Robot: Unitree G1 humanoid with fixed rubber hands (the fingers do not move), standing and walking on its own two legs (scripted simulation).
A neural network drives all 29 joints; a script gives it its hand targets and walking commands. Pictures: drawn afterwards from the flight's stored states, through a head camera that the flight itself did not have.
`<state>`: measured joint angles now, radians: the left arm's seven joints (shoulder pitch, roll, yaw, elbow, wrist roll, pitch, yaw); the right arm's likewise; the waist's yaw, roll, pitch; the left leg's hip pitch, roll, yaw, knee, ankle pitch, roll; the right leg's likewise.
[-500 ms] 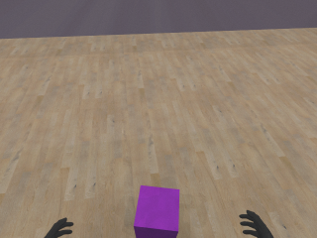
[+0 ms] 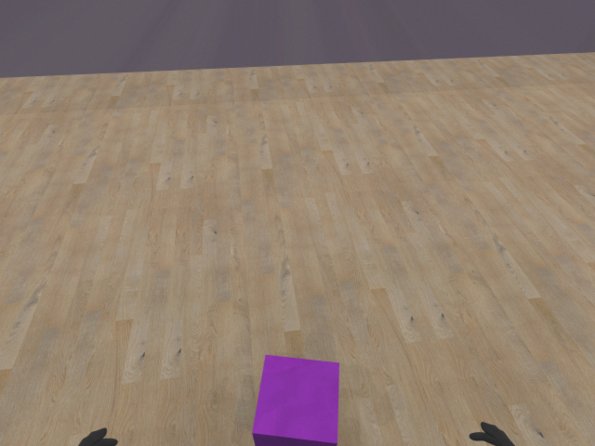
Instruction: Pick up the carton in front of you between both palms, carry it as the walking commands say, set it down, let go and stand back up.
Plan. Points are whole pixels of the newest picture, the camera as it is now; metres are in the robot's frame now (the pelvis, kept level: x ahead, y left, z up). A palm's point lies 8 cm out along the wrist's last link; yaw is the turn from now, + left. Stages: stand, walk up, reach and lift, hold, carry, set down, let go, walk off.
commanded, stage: stand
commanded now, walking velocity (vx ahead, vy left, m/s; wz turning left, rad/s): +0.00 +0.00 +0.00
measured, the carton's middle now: (297, 410) +0.39 -0.01 -0.65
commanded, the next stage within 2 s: none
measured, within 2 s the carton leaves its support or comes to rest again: neither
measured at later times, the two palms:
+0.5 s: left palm out of the picture +0.08 +0.30 -0.09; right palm out of the picture +0.09 -0.30 -0.09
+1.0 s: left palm out of the picture +0.07 +0.31 -0.09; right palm out of the picture +0.07 -0.31 -0.10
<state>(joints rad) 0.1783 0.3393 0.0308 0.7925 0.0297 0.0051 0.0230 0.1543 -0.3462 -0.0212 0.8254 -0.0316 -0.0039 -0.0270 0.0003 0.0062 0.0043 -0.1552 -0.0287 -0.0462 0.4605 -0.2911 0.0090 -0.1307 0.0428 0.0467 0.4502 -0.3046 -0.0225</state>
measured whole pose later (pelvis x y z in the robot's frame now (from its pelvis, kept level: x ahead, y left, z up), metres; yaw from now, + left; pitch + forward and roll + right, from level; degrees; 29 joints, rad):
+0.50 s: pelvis -0.02 +0.00 +0.01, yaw +0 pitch -2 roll +0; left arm 0.16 0.36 0.02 0.93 0.02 0.00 0.02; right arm 0.14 -0.37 -0.01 0.96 -0.02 -0.01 -0.02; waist 0.00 0.01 0.01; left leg -0.11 -0.03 -0.04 0.38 -0.22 0.01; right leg -0.09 0.04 0.05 0.37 -0.24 -0.02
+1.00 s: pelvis -0.03 +0.00 +0.01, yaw +0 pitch -3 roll +0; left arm 0.13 0.38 0.02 1.01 0.02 -0.01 0.01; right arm 0.12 -0.38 0.00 1.02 -0.02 -0.02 -0.02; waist 0.00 0.00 0.03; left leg -0.11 -0.03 -0.04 0.34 -0.19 0.01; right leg -0.09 0.04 0.05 0.34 -0.21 -0.02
